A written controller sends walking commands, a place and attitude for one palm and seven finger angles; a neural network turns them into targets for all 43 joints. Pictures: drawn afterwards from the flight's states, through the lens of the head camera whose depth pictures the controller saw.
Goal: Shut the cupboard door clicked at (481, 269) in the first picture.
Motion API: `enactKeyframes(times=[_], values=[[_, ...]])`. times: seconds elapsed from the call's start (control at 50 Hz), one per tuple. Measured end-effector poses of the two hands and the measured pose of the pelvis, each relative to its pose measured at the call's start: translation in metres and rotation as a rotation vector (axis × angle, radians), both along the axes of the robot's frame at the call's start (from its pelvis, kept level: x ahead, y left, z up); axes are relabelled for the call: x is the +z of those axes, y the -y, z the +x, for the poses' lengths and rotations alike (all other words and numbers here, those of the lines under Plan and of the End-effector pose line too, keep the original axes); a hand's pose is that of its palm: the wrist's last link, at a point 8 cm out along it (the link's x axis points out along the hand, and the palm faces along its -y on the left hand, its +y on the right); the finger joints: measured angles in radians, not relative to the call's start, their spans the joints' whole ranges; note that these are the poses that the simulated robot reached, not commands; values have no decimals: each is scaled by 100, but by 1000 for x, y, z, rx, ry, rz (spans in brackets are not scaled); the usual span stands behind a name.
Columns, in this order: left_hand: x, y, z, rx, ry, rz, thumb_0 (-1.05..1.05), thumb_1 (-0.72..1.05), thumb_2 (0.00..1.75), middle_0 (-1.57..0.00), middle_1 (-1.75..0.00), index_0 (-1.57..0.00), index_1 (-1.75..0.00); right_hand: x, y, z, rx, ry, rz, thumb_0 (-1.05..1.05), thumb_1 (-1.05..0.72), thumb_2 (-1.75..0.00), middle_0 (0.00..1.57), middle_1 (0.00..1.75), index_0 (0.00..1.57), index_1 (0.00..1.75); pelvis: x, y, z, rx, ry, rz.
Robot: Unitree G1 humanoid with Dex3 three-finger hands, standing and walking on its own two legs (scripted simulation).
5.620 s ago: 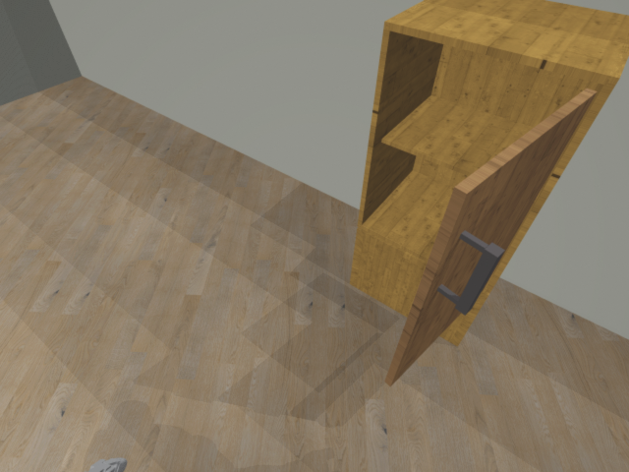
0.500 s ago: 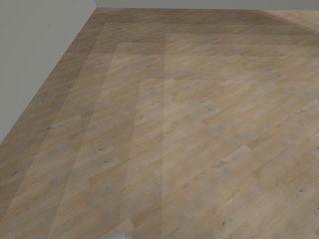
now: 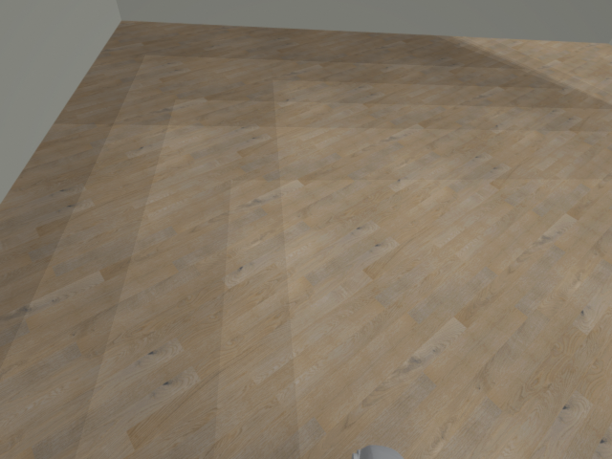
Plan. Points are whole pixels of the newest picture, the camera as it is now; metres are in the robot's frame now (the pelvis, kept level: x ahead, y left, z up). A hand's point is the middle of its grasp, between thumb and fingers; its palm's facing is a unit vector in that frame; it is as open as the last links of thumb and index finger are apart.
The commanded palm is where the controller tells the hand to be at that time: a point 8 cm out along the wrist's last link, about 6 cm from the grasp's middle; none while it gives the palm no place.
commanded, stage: walk around to get in front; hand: left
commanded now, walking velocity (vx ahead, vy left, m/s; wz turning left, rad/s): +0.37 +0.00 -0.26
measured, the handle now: out of the picture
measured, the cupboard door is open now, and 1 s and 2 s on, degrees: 79 79 79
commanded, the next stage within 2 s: walk to a spot facing it in 1.20 s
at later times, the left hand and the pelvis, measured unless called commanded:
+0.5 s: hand (257, 353) +0.32 +0.10 -0.17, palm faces -0.02 -0.98 -0.22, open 7.1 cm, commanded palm none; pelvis +0.23 -0.08 -0.01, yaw -5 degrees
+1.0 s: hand (250, 293) +0.46 +0.14 -0.19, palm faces -0.04 -0.99 -0.16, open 7.4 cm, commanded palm none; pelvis +0.46 -0.04 -0.01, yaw -7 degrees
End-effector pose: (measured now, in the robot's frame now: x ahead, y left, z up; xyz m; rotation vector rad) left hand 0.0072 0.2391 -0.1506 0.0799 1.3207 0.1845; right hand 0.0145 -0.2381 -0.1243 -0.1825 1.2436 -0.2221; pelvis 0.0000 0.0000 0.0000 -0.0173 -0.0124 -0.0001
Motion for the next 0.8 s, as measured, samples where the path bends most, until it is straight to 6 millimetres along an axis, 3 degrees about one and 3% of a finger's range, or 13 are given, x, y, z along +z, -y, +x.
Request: enactKeyframes(times=[0.1, 0.2, 0.28, 0.34, 0.4, 0.5, 0.54, 0.62, 0.7, 0.8], values=[[3, 8, 76, -69, 37, -3, 0, 91, 90, -20, -30, -19, -29, -7, -9, -25, -95, -141, 42, 0, -93, -90, 20, 30, 20, 30, 0, 3, 42, -35, -7, 16], [3, 35, 159, -169, 61, -10, 1, 91, 90, -20, -30, -19, -29, -15, -22, -37, -188, -264, 112, 0, -92, -90, 20, 30, 20, 29, -6, 17, 87, -71, -11, 25], [-1, 68, 234, -248, 112, -7, 1, 91, 90, -20, -30, -19, -29, -25, -27, -34, -253, -364, 175, 0, -91, -90, 20, 30, 20, 29, -16, 36, 128, -96, -17, 24], [-8, 90, 280, -258, 189, 4, 1, 91, 90, -20, -30, -20, -29, -35, -19, -17, -272, -427, 218, 1, -91, -90, 20, 30, 20, 30, -29, 57, 160, -106, -12, 26], [-4, 101, 297, -217, 205, 2, 0, 91, 90, -20, -30, -20, -29, -37, 1, 30, -253, -389, 212, 1, -91, -90, 20, 30, 20, 30, -24, 69, 184, -97, 4, 23], [13, 89, 309, -145, 187, 64, -3, 95, 90, -21, -30, -20, -29, -34, 44, 153, -170, -168, 145, 1, -91, -90, 20, 30, 20, 29, -9, 79, 227, -91, 4, 15], [14, 86, 308, -147, 144, 73, -3, 95, 90, -20, -30, -20, -29, -30, 57, 204, -144, -72, 120, 1, -91, -90, 20, 30, 20, 29, -6, 79, 244, -91, 1, 11], [9, 85, 301, -125, 41, 52, -2, 93, 90, -20, -30, -20, -29, -18, 81, 286, -101, 50, 63, 2, -94, -90, 20, 30, 20, 29, -5, 77, 280, -91, -2, 0], [-3, 87, 296, -81, -61, 7, -1, 92, 90, -20, -30, -20, -29, -9, 83, 361, -32, 114, 36, 2, -94, -90, 20, 30, 20, 29, -8, 71, 319, -83, -2, -11], [-21, 83, 301, -27, -189, -49, 0, 91, 90, -20, -30, -20, -29, -11, 63, 448, 47, 161, 13, 1, -92, -90, 20, 30, 20, 29, -22, 53, 376, -80, 5, -14]])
